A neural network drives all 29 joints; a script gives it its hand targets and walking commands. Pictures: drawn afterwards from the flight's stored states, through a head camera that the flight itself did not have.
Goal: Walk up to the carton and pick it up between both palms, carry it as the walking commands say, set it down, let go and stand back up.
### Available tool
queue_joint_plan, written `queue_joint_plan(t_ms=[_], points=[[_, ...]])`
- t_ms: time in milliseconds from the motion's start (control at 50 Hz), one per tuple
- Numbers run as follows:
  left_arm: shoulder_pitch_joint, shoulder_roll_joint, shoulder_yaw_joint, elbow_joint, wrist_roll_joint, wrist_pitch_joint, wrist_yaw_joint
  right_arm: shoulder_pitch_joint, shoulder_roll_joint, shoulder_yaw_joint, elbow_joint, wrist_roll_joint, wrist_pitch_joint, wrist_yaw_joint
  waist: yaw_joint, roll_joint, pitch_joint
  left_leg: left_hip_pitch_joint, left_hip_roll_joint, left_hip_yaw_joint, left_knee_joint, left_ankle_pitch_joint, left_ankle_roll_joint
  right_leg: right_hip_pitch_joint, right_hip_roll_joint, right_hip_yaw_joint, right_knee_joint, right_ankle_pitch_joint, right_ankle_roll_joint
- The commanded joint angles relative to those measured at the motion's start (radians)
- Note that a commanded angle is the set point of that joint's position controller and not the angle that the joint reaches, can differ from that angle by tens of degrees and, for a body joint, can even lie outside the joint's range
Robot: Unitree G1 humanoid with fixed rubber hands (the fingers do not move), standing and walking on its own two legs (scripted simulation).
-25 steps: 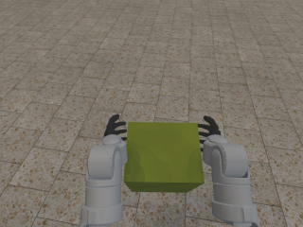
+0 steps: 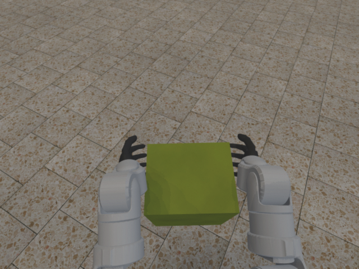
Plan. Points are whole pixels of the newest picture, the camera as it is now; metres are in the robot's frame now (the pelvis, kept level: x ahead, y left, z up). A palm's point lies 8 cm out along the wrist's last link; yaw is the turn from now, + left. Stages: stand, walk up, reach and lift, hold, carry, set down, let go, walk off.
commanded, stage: carry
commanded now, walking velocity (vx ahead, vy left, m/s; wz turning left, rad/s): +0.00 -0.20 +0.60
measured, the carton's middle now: (188, 189) +0.31 +0.00 -0.02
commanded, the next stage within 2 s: none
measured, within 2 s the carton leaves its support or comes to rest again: neither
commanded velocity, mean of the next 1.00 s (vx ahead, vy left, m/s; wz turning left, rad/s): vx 0.00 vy -0.20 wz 0.60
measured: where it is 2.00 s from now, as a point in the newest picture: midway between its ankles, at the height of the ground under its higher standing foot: outside the picture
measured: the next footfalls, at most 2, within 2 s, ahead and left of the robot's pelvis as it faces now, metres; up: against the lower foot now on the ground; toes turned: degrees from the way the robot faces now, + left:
right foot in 0.26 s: +0.08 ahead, -0.21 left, +0.00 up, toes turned +5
left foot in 0.56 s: -0.02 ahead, -0.07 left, +0.00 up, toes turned +30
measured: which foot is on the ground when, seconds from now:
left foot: down 0.00-0.26, up 0.28-0.54, down 0.56-0.92, up 0.94-1.00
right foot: up 0.00-0.24, down 0.26-0.58, up 0.60-0.90, down 0.92-1.00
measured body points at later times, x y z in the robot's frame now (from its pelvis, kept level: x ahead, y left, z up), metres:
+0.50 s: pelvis +0.00 -0.14 +0.01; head +0.02 -0.15 +0.45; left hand +0.27 +0.07 +0.09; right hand +0.34 -0.18 +0.08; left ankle -0.06 -0.06 -0.68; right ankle +0.04 -0.21 -0.72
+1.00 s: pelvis +0.01 -0.29 +0.00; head +0.04 -0.29 +0.45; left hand +0.20 +0.00 +0.09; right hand +0.34 -0.22 +0.07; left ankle -0.07 -0.15 -0.67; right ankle +0.09 -0.36 -0.72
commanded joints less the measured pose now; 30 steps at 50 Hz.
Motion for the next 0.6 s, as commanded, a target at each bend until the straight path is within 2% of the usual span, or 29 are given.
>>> queue_joint_plan(t_ms=[0, 20, 40, 60, 100, 140, 200, 220, 240, 260, 280, 300, 320, 340, 380, 420, 480, 500, 520, 540, 560, 580], points=[[-0.445, -1.094, -0.647, -0.015, -0.459, 0.009, -0.402, -0.437, 1.027, 0.588, -0.071, 0.430, -0.005, 0.405, -0.029, 0.149, -0.467, 0.588, 0.376, -0.437, -0.132, 0.987, 0.155, -0.288, -0.033, 0.214, 0.278, -0.050, 0.071], [-0.448, -1.098, -0.647, -0.023, -0.466, 0.007, -0.407, -0.441, 1.028, 0.593, -0.091, 0.431, -0.010, 0.403, -0.023, 0.150, -0.454, 0.560, 0.338, -0.394, -0.122, 0.979, 0.132, -0.283, -0.045, 0.231, 0.250, -0.015, 0.079], [-0.447, -1.098, -0.647, -0.031, -0.472, 0.005, -0.407, -0.456, 1.027, 0.594, -0.116, 0.441, -0.013, 0.402, -0.018, 0.156, -0.461, 0.530, 0.302, -0.344, -0.120, 0.953, 0.114, -0.243, -0.043, 0.222, 0.198, 0.011, 0.086], [-0.451, -1.096, -0.651, -0.040, -0.478, 0.004, -0.404, -0.467, 1.019, 0.595, -0.133, 0.442, -0.015, 0.400, -0.018, 0.178, -0.460, 0.503, 0.278, -0.325, -0.117, 0.972, 0.109, -0.217, -0.023, 0.197, 0.162, 0.024, 0.089], [-0.421, -1.092, -0.649, -0.025, -0.469, 0.005, -0.396, -0.454, 0.997, 0.588, -0.135, 0.433, -0.011, 0.398, -0.019, 0.222, -0.472, 0.474, 0.264, -0.318, -0.116, 0.989, 0.103, -0.169, 0.004, 0.165, 0.091, 0.037, 0.088], [-0.384, -1.092, -0.644, -0.005, -0.457, 0.008, -0.394, -0.428, 0.986, 0.591, -0.129, 0.419, -0.005, 0.397, -0.020, 0.258, -0.475, 0.422, 0.249, -0.311, -0.116, 0.946, 0.085, -0.091, 0.022, 0.145, -0.018, 0.068, 0.081], [-0.352, -1.087, -0.633, 0.012, -0.439, 0.011, -0.399, -0.403, 0.989, 0.610, -0.116, 0.405, 0.000, 0.396, -0.017, 0.315, -0.463, 0.302, 0.204, -0.274, -0.090, 0.801, 0.038, 0.103, 0.053, 0.075, -0.295, 0.141, 0.069], [-0.339, -1.091, -0.631, 0.019, -0.431, 0.011, -0.403, -0.397, 0.993, 0.616, -0.110, 0.404, 0.001, 0.395, -0.007, 0.285, -0.466, 0.214, 0.170, -0.238, -0.037, 0.687, 0.004, 0.245, 0.053, 0.043, -0.461, 0.255, 0.062], [-0.313, -1.083, -0.623, 0.028, -0.423, 0.009, -0.409, -0.383, 1.000, 0.619, -0.105, 0.401, 0.002, 0.395, 0.005, 0.166, -0.479, 0.051, 0.114, -0.196, 0.065, 0.434, -0.035, 0.434, -0.053, 0.137, -0.539, 0.335, 0.039], [-0.297, -1.069, -0.612, 0.039, -0.420, 0.006, -0.417, -0.371, 1.017, 0.626, -0.097, 0.398, 0.002, 0.396, 0.010, -0.128, -0.460, -0.214, 0.003, -0.093, 0.232, -0.156, -0.082, 0.574, -0.314, 0.367, -0.531, 0.686, -0.044], [-0.285, -1.068, -0.585, 0.074, -0.399, -0.007, -0.423, -0.413, 1.040, 0.651, -0.094, 0.413, 0.005, 0.402, 0.012, -0.335, -0.484, -0.250, 0.000, -0.045, 0.443, -0.405, -0.075, 0.510, -0.429, 0.419, -0.463, 0.869, -0.181], [-0.322, -1.076, -0.595, 0.029, -0.413, -0.012, -0.426, -0.466, 1.052, 0.677, -0.114, 0.436, -0.001, 0.401, 0.012, -0.241, -0.447, -0.232, 0.028, -0.072, 0.553, -0.365, -0.064, 0.469, -0.368, 0.348, -0.443, 0.844, -0.203], [-0.333, -1.090, -0.592, -0.006, -0.406, -0.018, -0.428, -0.485, 1.059, 0.700, -0.144, 0.459, -0.007, 0.403, 0.011, -0.161, -0.417, -0.223, 0.030, -0.060, 0.592, -0.294, -0.061, 0.430, -0.324, 0.271, -0.433, 0.789, -0.189], [-0.333, -1.096, -0.592, -0.026, -0.398, -0.021, -0.426, -0.490, 1.056, 0.701, -0.157, 0.476, -0.007, 0.406, 0.009, -0.110, -0.408, -0.203, 0.044, -0.052, 0.567, -0.219, -0.068, 0.417, -0.275, 0.198, -0.424, 0.707, -0.162], [-0.344, -1.083, -0.603, -0.049, -0.398, -0.023, -0.421, -0.495, 1.037, 0.702, -0.165, 0.490, -0.003, 0.408, 0.010, -0.121, -0.400, -0.174, 0.034, -0.014, 0.445, -0.178, -0.078, 0.427, -0.230, 0.130, -0.391, 0.673, -0.148], [-0.336, -1.051, -0.606, -0.049, -0.394, -0.019, -0.418, -0.472, 1.022, 0.689, -0.141, 0.485, 0.007, 0.404, 0.014, -0.147, -0.414, -0.128, 0.017, 0.010, 0.337, -0.199, -0.067, 0.432, -0.241, 0.134, -0.380, 0.663, -0.178], [-0.335, -1.039, -0.616, -0.031, -0.388, -0.004, -0.415, -0.423, 1.011, 0.649, -0.083, 0.457, 0.025, 0.405, 0.016, -0.135, -0.427, -0.039, -0.008, 0.039, 0.145, -0.182, -0.039, 0.415, -0.277, 0.143, -0.356, 0.688, -0.200], [-0.334, -1.040, -0.619, -0.018, -0.387, 0.000, -0.414, -0.405, 1.011, 0.635, -0.060, 0.448, 0.028, 0.407, 0.011, -0.124, -0.428, -0.006, -0.014, 0.048, 0.056, -0.148, -0.031, 0.411, -0.282, 0.141, -0.336, 0.697, -0.191], [-0.334, -1.041, -0.622, -0.001, -0.389, 0.005, -0.413, -0.387, 1.013, 0.622, -0.037, 0.439, 0.031, 0.411, -0.001, -0.095, -0.425, 0.053, -0.012, 0.053, -0.085, -0.061, -0.025, 0.390, -0.271, 0.120, -0.300, 0.670, -0.163], [-0.331, -1.038, -0.623, 0.021, -0.393, 0.008, -0.413, -0.380, 1.015, 0.612, -0.016, 0.430, 0.031, 0.415, -0.015, -0.020, -0.416, 0.176, 0.046, -0.005, -0.276, 0.075, -0.023, 0.305, -0.243, 0.081, -0.235, 0.577, -0.099], [-0.357, -1.027, -0.623, 0.029, -0.394, 0.008, -0.413, -0.383, 1.028, 0.608, -0.003, 0.432, 0.029, 0.419, -0.026, 0.079, -0.380, 0.382, 0.204, -0.230, -0.321, 0.197, 0.004, 0.043, -0.207, 0.081, -0.151, 0.300, -0.018], [-0.447, -1.035, -0.661, -0.030, -0.434, 0.014, -0.422, -0.341, 1.041, 0.568, 0.042, 0.405, 0.004, 0.414, -0.033, 0.464, -0.334, 0.458, 0.470, -0.663, -0.304, 0.659, 0.140, -0.235, -0.023, 0.027, -0.006, -0.089, 0.058]])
